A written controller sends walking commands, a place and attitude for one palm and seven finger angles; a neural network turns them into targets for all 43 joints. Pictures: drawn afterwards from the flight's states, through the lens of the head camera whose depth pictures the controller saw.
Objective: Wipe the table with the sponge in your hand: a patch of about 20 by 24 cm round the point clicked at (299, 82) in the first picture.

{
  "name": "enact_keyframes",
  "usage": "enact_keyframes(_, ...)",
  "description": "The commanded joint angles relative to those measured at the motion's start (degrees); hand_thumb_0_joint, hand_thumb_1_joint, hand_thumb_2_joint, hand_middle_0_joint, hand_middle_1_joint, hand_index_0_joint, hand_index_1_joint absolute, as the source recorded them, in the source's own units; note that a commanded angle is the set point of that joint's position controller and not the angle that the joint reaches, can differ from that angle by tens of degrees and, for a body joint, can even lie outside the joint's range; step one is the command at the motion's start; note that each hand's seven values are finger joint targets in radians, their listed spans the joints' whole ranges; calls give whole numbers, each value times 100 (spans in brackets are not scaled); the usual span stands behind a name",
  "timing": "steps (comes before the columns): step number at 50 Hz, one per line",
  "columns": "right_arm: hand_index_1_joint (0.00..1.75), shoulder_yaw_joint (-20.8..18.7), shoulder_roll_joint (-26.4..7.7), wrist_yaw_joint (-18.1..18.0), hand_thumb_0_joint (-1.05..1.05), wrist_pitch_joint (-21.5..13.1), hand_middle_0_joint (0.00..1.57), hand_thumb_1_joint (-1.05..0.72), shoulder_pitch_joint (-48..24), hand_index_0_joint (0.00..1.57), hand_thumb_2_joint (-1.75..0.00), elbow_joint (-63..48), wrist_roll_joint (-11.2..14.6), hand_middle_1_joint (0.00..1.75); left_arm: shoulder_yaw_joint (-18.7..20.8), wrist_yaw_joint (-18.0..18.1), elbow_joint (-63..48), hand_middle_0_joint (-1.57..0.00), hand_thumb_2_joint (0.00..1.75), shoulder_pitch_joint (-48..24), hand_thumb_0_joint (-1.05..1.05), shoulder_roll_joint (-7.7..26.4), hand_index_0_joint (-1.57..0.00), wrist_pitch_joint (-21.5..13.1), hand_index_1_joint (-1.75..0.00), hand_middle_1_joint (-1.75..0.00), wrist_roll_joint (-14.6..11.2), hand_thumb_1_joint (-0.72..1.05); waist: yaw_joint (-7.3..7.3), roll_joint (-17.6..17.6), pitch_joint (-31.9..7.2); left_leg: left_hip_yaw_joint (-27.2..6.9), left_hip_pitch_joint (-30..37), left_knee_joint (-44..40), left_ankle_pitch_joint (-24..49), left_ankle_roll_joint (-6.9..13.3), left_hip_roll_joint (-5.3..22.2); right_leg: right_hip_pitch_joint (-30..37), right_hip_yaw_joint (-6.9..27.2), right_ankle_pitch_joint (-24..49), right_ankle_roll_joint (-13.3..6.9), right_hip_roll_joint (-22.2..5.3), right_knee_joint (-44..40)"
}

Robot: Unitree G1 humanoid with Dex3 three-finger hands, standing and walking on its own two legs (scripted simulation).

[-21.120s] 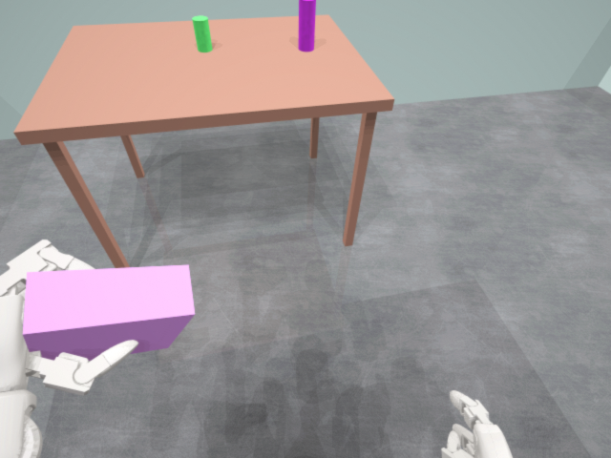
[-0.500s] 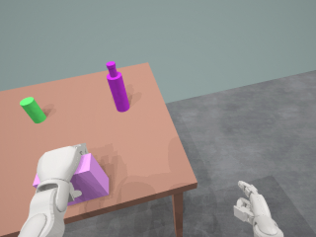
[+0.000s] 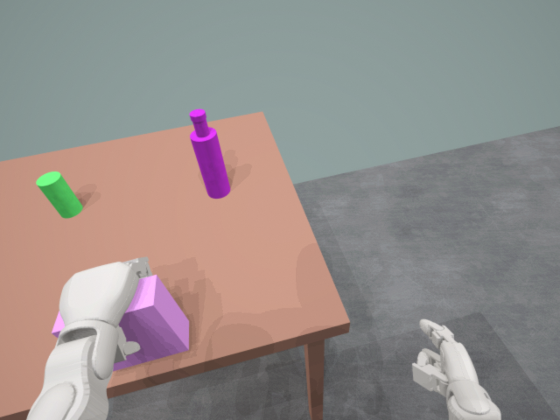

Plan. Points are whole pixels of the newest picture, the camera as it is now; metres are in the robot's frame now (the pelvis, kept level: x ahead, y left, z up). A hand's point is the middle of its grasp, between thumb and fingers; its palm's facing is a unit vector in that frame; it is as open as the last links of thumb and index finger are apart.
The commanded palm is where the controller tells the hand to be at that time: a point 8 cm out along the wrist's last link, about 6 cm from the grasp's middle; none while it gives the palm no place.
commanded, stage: lower the sponge onto the table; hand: left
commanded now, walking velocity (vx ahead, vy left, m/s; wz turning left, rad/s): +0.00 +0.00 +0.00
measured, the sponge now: (136, 333) +0.21 +0.27 +0.01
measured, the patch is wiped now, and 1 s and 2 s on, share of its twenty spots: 0.00 0.00 0.45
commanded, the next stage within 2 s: wipe forward along the first lane in 1.02 s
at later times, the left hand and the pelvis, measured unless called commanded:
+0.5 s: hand (125, 316) +0.22 +0.27 +0.05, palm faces -0.03 -0.10 -0.99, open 9.5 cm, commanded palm +0.19 +0.27 +0.12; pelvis -0.01 +0.00 +0.00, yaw +0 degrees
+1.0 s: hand (129, 318) +0.22 +0.27 +0.04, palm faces -0.05 -0.10 -0.99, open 9.5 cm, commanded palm +0.19 +0.27 +0.10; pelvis +0.00 +0.00 +0.00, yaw +0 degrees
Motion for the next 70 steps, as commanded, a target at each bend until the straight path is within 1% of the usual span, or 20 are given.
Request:
enact_keyframes(1,30,-176,-502,-63,0,-391,20,-90,-1290,20,-90,-1010,18,30,1008,377,-1344,-120,130,-1199,0,1286,-120,-137,-160,-160,192,10,37,-235,-1154,-329,688,-75,1229,254,-157,-126,592,1056,-186,-74,-500)
enact_keyframes(4,30,-167,-524,-73,0,-366,20,-90,-1391,20,-90,-968,23,30,1198,416,-1173,-120,130,-1027,0,1442,-120,-31,-160,-160,164,10,62,-285,-1006,-384,670,-131,1127,240,-175,-130,688,952,-200,-41,-568)
enact_keyframes(5,30,-143,-483,-64,0,-382,20,-90,-1365,20,-90,-1024,54,30,901,404,-1273,-120,130,-1155,0,1118,-120,-40,-160,-160,118,10,-18,-225,-1043,-316,615,-136,1116,256,-153,-104,530,987,-158,-97,-507)
enact_keyframes(14,30,-153,-501,-82,0,-409,20,-90,-1374,20,-90,-958,39,30,783,296,-1008,-120,130,-1412,0,1147,-120,-103,-160,-160,197,10,-24,-311,-929,-386,628,-179,830,259,-185,-307,621,615,-182,-21,-607)
enact_keyframes(15,30,-147,-462,-65,0,-435,20,-90,-1329,20,-90,-1021,50,30,549,303,-1120,-120,130,-1424,0,892,-120,-159,-160,-160,197,10,-50,-223,-1024,-345,595,-171,835,272,-173,-262,477,623,-157,-66,-534)
enact_keyframes(19,30,-182,-539,-73,0,-372,20,-90,-1301,20,-90,-914,-3,30,1166,470,-855,-120,130,-1201,0,1442,-120,-173,-160,-160,292,10,72,-296,-1015,-386,574,-167,902,235,-184,-193,666,704,-213,-7,-571)
enact_keyframes(20,30,-169,-488,-55,0,-374,20,-90,-1305,20,-90,-961,32,30,928,500,-932,-120,130,-1284,0,1129,-120,-180,-160,-160,281,10,14,-294,-1097,-315,535,-136,971,246,-166,-166,532,779,-183,-49,-496)
enact_keyframes(24,30,-201,-529,-53,0,-351,20,-90,-1367,20,-90,-918,26,30,1062,608,-788,-120,130,-1049,0,1224,-120,-74,-160,-160,273,10,84,-133,-1057,-355,587,-125,1025,218,-174,-201,623,831,-220,-12,-521)
enact_keyframes(25,30,-178,-472,-33,0,-371,20,-90,-1335,20,-90,-985,59,30,747,585,-844,-120,130,-1022,0,852,-120,-75,-160,-160,187,10,2,-263,-1092,-319,515,-130,999,240,-153,-174,472,838,-167,-61,-471)
enact_keyframes(29,30,-182,-528,-83,0,-349,20,-90,-1353,20,-90,-881,65,30,811,507,-574,-120,130,-1398,0,1092,-120,-49,-160,-160,203,10,-69,-372,-828,-344,495,-133,684,252,-184,-411,613,505,-171,-20,-617)
enact_keyframes(30,30,-171,-485,-95,0,-380,20,-90,-1338,20,-90,-940,78,30,552,484,-629,-120,130,-1445,0,837,-120,-92,-160,-160,190,10,-93,-327,-951,-288,498,-119,643,283,-184,-390,494,453,-135,-66,-580)
enact_keyframes(34,30,-217,-520,-136,0,-439,20,-90,-1217,20,-90,-888,16,30,897,542,-571,-120,130,-1469,0,1204,-120,-319,-160,-160,263,10,-16,-281,-1105,-353,580,-74,750,276,-202,-363,628,569,-186,-10,-558)
enact_keyframes(42,30,-251,-510,-62,0,-430,20,-90,-1207,20,-90,-871,59,30,551,706,-275,-120,130,-1254,0,681,-120,-285,-160,-160,238,10,-45,-387,-1025,-297,432,-53,813,250,-141,-475,467,686,-152,-59,-480)
enact_keyframes(44,30,-237,-550,-77,0,-394,20,-90,-1248,20,-90,-834,56,30,721,723,-134,-120,130,-1402,0,898,-120,-194,-160,-160,280,10,-36,-476,-986,-343,417,-93,712,236,-159,-476,523,572,-170,-17,-493)
enact_keyframes(54,30,-241,-549,-28,0,-336,20,-90,-1214,20,-90,-839,83,30,473,662,101,-120,130,-1184,0,629,-120,-126,-160,-160,251,10,-65,-549,-874,-364,314,-42,701,249,-165,-558,483,634,-160,-13,-444)
enact_keyframes(55,30,-229,-499,-29,0,-353,20,-90,-1182,20,-90,-908,113,30,197,651,4,-120,130,-1312,0,320,-120,-157,-160,-160,199,10,-128,-514,-922,-299,289,-23,650,285,-161,-549,364,606,-124,-53,-398)
enact_keyframes(59,30,-243,-571,-81,0,-314,20,-90,-1117,20,-90,-768,98,30,605,678,451,-120,130,-1577,0,784,-120,-168,-160,-160,266,10,-119,-744,-873,-304,237,0,520,271,-191,-630,484,507,-136,-16,-453)
enact_keyframes(65,30,-250,-568,-126,0,-322,20,-90,-1000,20,-90,-740,127,30,468,654,833,-120,130,-1860,0,597,-120,-256,-160,-160,268,10,-194,-753,-1082,-201,132,118,585,291,-209,-608,387,723,-95,-64,-333)
enact_keyframes(69,30,-245,-650,-163,0,-266,20,-90,-913,20,-90,-620,143,30,731,602,1382,-120,130,-2159,0,960,-120,-242,-160,-160,273,10,-234,-846,-862,-222,-13,141,443,280,-243,-754,512,631,-101,-40,-409)
enact_keyframes(70,30,-243,-621,-162,0,-275,20,-90,-873,20,-90,-688,163,30,478,574,1391,-120,130,-2263,0,706,-120,-266,-160,-160,271,10,-284,-761,-890,-172,-84,165,413,300,-250,-745,391,614,-74,-73,-346)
